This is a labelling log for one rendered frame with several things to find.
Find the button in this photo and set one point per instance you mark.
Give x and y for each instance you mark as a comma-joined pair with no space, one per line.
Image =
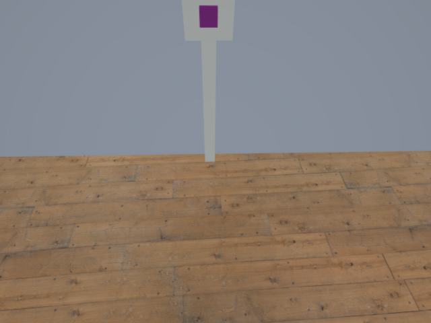
208,16

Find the panel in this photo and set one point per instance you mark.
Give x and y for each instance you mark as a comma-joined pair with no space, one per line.
208,37

